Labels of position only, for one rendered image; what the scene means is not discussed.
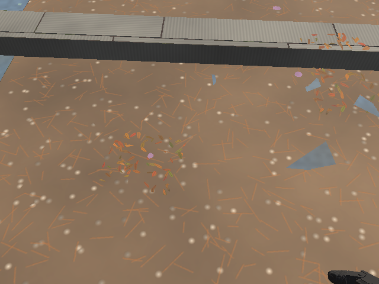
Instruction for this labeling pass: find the robot right hand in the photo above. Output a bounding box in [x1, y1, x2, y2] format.
[328, 270, 379, 284]

